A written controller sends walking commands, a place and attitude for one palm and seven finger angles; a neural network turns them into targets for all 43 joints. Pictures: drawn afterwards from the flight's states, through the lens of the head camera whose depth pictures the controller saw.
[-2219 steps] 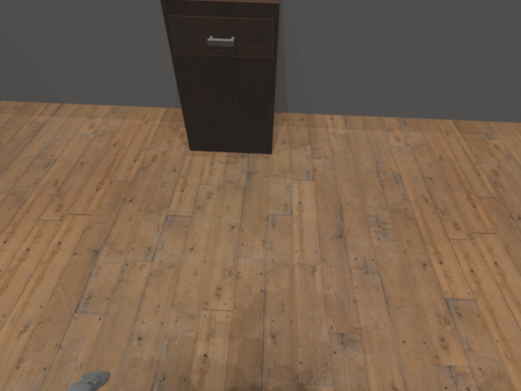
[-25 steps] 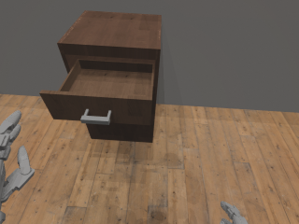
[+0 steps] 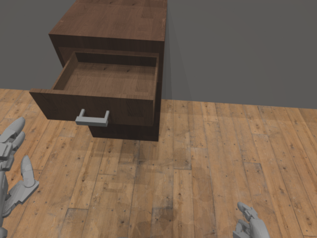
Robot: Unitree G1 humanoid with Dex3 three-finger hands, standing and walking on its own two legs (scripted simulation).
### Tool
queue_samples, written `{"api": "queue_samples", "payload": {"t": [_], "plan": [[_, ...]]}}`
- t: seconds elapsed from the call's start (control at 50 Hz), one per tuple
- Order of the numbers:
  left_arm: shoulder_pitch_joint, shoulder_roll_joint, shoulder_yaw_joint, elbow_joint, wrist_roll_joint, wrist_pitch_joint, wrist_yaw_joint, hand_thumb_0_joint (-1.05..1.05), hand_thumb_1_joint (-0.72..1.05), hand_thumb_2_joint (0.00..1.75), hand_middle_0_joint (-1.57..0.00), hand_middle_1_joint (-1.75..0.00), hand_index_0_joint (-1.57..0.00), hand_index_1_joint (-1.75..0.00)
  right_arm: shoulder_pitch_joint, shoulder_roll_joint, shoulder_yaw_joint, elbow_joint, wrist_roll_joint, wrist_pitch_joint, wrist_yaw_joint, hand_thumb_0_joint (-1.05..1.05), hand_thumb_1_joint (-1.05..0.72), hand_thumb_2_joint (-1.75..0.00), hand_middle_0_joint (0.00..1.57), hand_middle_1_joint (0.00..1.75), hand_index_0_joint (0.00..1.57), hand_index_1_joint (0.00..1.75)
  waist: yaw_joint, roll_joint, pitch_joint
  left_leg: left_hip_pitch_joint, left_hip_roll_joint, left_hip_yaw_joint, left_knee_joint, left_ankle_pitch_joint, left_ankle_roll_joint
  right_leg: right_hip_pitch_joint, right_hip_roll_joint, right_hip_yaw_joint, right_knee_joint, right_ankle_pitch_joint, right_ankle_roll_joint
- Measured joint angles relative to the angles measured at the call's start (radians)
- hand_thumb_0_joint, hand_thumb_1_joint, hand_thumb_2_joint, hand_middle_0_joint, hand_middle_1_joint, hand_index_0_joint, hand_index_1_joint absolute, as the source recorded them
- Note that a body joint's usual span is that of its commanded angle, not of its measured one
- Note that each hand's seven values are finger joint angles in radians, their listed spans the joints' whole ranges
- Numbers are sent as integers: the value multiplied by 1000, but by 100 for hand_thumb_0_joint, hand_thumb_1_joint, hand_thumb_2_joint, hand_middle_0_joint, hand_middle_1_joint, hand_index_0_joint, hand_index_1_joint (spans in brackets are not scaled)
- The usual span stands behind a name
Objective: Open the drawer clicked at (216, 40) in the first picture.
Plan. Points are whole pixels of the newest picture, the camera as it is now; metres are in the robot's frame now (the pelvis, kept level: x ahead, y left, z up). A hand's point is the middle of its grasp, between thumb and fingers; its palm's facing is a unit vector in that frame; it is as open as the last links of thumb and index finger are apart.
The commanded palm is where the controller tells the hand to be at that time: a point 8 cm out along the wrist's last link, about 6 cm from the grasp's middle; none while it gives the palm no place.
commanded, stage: stop stepping back and stand still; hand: left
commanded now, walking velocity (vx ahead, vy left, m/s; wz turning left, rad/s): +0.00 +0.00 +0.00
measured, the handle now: (93, 117) +0.53 +0.27 -0.10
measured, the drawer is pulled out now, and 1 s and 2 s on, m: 0.29 0.29 0.29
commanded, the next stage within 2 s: let the arm hang, fingers relaxed in 0.62 s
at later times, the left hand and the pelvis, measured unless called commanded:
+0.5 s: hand (20, 168) +0.21 +0.25 +0.15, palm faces +0.30 -0.84 -0.46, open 7.5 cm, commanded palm +0.15 +0.30 +0.17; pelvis +0.02 +0.02 +0.00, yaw +0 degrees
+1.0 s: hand out of the picture +0.07 +0.20 -0.17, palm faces +0.00 -0.99 -0.16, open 7.3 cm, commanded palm none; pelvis -0.01 +0.03 -0.01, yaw +0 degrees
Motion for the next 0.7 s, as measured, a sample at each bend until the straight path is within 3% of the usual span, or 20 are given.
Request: {"api": "queue_samples", "payload": {"t": [0.06, 0.12, 0.16, 0.28, 0.4, 0.54, 0.7], "plan": [[5, 35, 13, -74, -6, -13, 10, 2, 88, 90, -21, -30, -21, -31, -6, -21, -11, -22, 1, -13, -8, 2, -90, -90, 20, 30, 20, 30, 4, 13, 11, 80, 14, -22, -168, 70, 0, -1, 21, -15, 28, -25, 6], [-16, 74, 51, -89, -10, -23, 12, 2, 88, 90, -21, -30, -21, -31, -31, -14, -14, -23, 8, -9, -8, 2, -90, -90, 20, 29, 20, 30, 17, -8, 19, 87, 4, -13, -164, 58, -23, 1, 10, -4, 42, -41, 24], [-16, 83, 76, -78, -15, -22, 10, 2, 88, 90, -21, -30, -21, -31, -48, -7, -9, -29, 13, -7, -5, 2, -90, -90, 20, 29, 20, 30, 12, 0, 14, 90, 7, -11, -163, 52, -25, 11, 13, -2, 25, -35, 20], [-7, 49, 56, -15, -27, 4, 0, 1, 89, 90, -21, -30, -21, -31, -75, 13, 11, -44, 24, 7, 11, 2, -90, -90, 20, 29, 20, 30, -2, 39, 0, 96, 15, -6, -158, 38, -19, 35, 23, 6, -16, -20, 25], [7, 40, 13, -25, -28, 35, -8, 2, 88, 90, -21, -30, -21, -31, -50, 29, 32, -45, 17, 22, 8, 2, -90, -90, 20, 30, 20, 30, 8, 30, -1, 114, 1, -3, -186, 50, -9, 47, 10, 8, -29, -17, 35], [-4, 54, 37, -41, -32, 28, 2, 2, 88, 90, -21, -30, -21, -31, -30, 29, 39, -28, 13, 25, 2, 2, -90, -90, 20, 30, 20, 30, 18, 31, -6, 114, -6, -3, -205, 66, -1, 52, 4, 7, -55, 2, 43], [-10, 32, 20, 1, -32, 42, 2, 2, 89, 90, -21, -30, -21, -31, -23, 15, 32, -21, 14, 26, 0, 2, -90, -90, 20, 30, 20, 30, 8, 35, -22, 114, -10, 2, -222, 83, 8, 53, 0, 12, -76, 24, 51]]}}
